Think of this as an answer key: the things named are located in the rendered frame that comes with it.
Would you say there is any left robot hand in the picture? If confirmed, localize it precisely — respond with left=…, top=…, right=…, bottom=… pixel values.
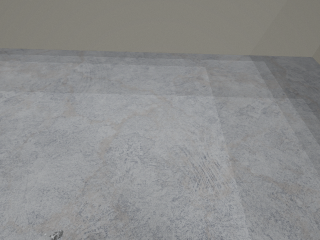
left=38, top=229, right=64, bottom=240

